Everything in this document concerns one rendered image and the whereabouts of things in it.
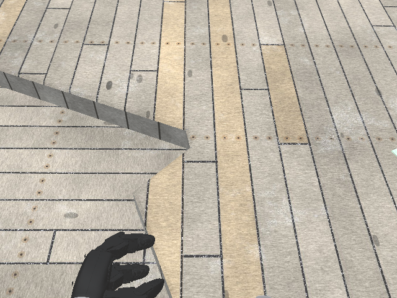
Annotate left robot hand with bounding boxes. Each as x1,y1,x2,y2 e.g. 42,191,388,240
71,232,164,298

